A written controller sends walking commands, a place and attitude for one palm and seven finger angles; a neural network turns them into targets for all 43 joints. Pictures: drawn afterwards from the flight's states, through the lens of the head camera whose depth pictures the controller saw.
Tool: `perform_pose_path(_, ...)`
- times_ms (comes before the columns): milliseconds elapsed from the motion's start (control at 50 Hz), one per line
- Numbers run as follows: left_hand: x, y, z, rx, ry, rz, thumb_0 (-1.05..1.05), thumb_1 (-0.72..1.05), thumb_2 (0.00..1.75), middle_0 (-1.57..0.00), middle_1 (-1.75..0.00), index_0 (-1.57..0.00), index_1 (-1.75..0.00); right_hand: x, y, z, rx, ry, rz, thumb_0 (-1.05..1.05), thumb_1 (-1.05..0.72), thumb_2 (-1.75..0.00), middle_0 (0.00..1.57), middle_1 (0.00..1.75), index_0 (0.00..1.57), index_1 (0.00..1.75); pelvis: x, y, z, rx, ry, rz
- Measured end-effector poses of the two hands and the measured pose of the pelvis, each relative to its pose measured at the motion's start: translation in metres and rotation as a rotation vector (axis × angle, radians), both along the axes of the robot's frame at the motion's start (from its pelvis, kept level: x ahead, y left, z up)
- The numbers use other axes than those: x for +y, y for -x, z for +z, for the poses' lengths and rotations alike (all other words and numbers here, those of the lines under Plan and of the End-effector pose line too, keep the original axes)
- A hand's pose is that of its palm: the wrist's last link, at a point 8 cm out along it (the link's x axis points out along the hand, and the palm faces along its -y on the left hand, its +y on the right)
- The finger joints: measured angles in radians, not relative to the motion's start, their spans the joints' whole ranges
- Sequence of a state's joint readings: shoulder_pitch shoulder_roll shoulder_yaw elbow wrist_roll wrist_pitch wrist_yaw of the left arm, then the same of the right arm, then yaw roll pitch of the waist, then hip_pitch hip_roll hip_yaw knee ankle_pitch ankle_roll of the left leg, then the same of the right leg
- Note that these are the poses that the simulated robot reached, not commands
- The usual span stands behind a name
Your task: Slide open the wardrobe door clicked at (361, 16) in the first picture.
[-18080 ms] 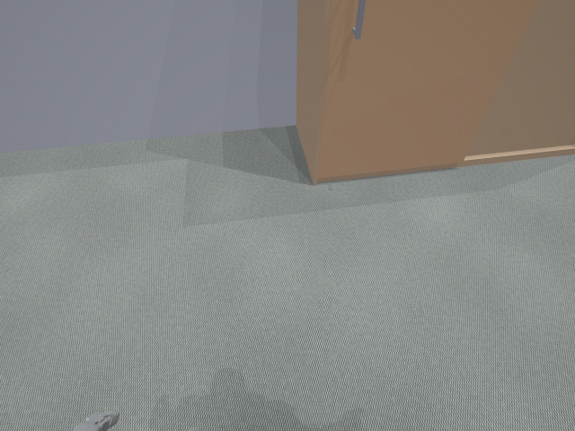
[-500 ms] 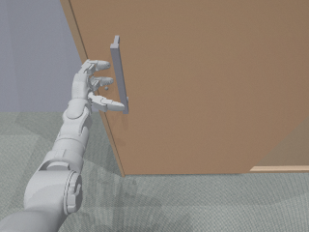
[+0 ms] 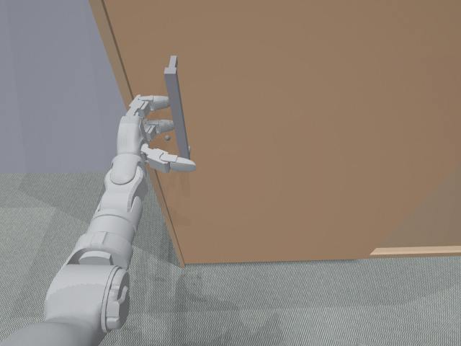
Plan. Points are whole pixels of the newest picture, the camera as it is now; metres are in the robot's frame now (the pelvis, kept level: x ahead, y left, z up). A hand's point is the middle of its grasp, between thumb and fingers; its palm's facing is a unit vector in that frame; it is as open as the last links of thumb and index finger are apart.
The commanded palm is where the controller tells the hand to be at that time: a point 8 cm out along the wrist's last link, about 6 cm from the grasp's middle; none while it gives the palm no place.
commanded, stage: slide the fingers in behind the handle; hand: left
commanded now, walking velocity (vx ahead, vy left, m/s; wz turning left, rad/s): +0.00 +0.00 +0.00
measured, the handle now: (180, 120) +0.50 +0.09 +0.12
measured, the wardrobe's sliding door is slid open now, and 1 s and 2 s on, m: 0.00 0.00 0.00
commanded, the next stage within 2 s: grip the handle and tug to test in 1.30 s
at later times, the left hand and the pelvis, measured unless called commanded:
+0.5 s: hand (185, 139) +0.44 +0.08 +0.12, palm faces +0.01 -1.00 -0.02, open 14.0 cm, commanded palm +0.41 +0.12 +0.12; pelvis +0.00 -0.01 +0.00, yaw +0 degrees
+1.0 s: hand (191, 138) +0.44 +0.07 +0.13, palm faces +0.02 -1.00 -0.01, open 14.0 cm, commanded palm +0.42 +0.12 +0.12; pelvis +0.00 -0.02 +0.00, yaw +1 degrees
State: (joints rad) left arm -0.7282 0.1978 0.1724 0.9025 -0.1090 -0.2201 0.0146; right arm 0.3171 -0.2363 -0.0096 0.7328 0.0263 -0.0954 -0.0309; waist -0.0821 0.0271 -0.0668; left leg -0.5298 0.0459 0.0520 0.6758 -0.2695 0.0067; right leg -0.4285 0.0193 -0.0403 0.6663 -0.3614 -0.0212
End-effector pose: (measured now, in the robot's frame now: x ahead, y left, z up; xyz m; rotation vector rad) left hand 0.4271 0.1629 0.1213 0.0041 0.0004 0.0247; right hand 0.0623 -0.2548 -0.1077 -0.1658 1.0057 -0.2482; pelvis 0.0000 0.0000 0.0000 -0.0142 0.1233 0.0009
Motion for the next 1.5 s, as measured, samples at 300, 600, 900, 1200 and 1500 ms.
perform_pose_path(300, -0.019, 0.007, 0.003, -0.001, -0.002, -0.016, -0.01, -0.50, 0.30, -0.30, -1.20, -0.30, -1.20, -0.005, -0.009, 0.001, -0.012, -0.005, 0.014, 0.01, -0.90, -0.90, 0.20, 0.30, 0.20, 0.30, -0.005, -0.002, 0.001, -0.012, -0.004, 0.008)
perform_pose_path(600, -0.043, 0.009, 0.006, -0.004, -0.012, -0.019, -0.01, -0.50, 0.30, -0.30, -1.20, -0.30, -1.20, -0.008, -0.009, -0.003, -0.009, -0.029, 0.023, 0.01, -0.90, -0.90, 0.20, 0.30, 0.20, 0.30, -0.012, -0.001, 0.002, -0.018, -0.011, 0.009)
perform_pose_path(900, -0.046, 0.009, 0.006, 0.002, -0.015, 0.001, -0.01, -0.50, 0.30, -0.30, -1.20, -0.27, -1.20, -0.015, -0.006, -0.004, 0.010, -0.023, 0.028, 0.01, -0.90, -0.90, 0.20, 0.30, 0.20, 0.30, -0.017, -0.001, 0.003, -0.020, -0.013, 0.015)
perform_pose_path(1200, -0.043, 0.004, 0.003, 0.004, -0.005, -0.017, -0.01, -0.50, 0.30, -0.30, -1.20, -0.29, -1.20, -0.012, -0.007, -0.002, 0.004, -0.018, 0.020, 0.01, -0.90, -0.90, 0.20, 0.30, 0.20, 0.30, -0.013, -0.001, 0.003, -0.014, -0.011, 0.010)
perform_pose_path(1500, -0.033, 0.006, 0.001, 0.009, -0.004, -0.007, -0.01, -0.47, 0.31, -0.30, -1.21, -0.30, -1.20, -0.003, -0.008, -0.001, 0.006, -0.021, 0.014, 0.01, -0.90, -0.90, 0.20, 0.30, 0.20, 0.30, -0.006, -0.003, 0.003, -0.018, -0.006, 0.007)
